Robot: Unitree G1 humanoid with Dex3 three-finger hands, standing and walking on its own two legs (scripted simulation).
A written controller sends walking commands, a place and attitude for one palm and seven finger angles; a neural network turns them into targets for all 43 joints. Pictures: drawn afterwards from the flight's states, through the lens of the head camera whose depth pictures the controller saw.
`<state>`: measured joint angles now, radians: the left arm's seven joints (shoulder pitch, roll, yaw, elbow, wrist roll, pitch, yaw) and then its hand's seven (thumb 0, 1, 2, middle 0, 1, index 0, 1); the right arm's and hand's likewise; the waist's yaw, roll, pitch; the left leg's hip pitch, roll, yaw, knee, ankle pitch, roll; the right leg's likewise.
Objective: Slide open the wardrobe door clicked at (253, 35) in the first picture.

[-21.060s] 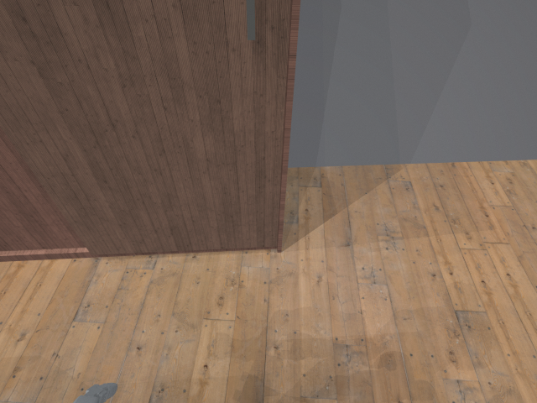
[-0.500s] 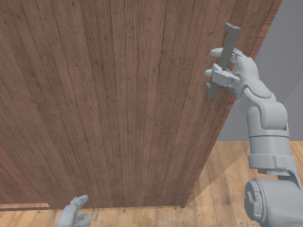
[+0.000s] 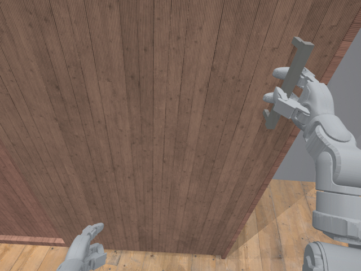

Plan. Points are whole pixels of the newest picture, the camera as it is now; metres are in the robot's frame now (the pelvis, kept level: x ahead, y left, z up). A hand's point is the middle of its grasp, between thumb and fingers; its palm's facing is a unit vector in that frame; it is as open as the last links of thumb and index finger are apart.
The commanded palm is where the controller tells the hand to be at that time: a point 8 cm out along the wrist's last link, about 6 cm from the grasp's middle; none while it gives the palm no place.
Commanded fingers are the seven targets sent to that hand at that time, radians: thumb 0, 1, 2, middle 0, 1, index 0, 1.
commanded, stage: tug the door sideways, standing still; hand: right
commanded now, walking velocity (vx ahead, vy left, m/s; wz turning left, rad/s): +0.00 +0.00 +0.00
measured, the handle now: (282, 86) +0.43 -0.16 +0.27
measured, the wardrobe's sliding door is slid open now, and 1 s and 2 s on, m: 0.00 0.01 0.10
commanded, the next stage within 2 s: step sideways, sliding the door along in 0.92 s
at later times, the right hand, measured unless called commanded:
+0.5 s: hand (277, 101) +0.37 -0.13 +0.27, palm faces +0.04 +1.00 -0.07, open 5.7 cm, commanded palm +0.34 -0.14 +0.27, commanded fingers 0.00 -0.90 -0.90 0.45 1.40 0.45 1.40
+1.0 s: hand (272, 101) +0.37 -0.12 +0.27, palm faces +0.04 +1.00 -0.09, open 5.8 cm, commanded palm +0.35 -0.13 +0.27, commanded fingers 0.00 -0.90 -0.90 0.45 1.40 0.45 1.40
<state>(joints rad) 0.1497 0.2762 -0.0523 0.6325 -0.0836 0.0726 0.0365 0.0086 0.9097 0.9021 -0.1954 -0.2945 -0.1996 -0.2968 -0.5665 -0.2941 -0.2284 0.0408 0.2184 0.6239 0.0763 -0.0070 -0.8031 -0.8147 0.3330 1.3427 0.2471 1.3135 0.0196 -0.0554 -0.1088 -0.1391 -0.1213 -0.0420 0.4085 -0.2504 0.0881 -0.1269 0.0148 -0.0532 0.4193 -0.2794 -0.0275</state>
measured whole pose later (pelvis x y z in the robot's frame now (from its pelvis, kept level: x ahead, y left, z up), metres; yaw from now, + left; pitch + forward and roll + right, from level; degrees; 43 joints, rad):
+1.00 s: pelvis -0.03 -0.03 +0.00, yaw -6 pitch -2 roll +0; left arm 0.17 0.20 -0.04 0.74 -0.07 -0.02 -0.01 0.01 0.91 0.90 -0.20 -0.29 -0.20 -0.30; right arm -0.91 -0.11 0.03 0.40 0.16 0.52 -0.12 -0.01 -0.81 -0.84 0.34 1.32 0.22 1.39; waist -0.04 -0.03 -0.05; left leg -0.17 -0.04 0.04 0.45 -0.25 0.05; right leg -0.17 0.10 0.03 0.44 -0.23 -0.07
